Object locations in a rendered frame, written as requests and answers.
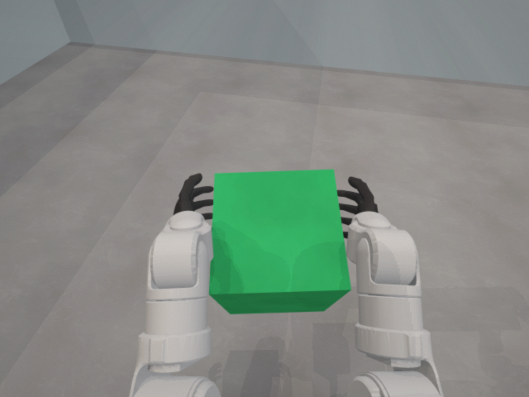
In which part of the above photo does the robot right upper arm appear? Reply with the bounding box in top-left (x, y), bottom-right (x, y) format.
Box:
top-left (347, 371), bottom-right (441, 397)

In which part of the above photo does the left robot hand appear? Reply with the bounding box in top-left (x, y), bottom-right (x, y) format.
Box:
top-left (174, 173), bottom-right (214, 220)

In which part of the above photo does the right robot forearm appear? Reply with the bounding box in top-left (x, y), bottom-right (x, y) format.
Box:
top-left (346, 212), bottom-right (444, 397)

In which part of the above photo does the right robot hand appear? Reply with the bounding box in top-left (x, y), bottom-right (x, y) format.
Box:
top-left (337, 177), bottom-right (379, 239)

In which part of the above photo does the carton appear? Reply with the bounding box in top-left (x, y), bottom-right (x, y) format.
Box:
top-left (209, 170), bottom-right (351, 314)

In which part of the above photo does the left robot forearm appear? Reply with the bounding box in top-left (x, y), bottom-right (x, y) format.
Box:
top-left (129, 211), bottom-right (213, 397)

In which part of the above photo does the robot left upper arm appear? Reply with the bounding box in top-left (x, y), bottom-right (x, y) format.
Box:
top-left (133, 375), bottom-right (221, 397)

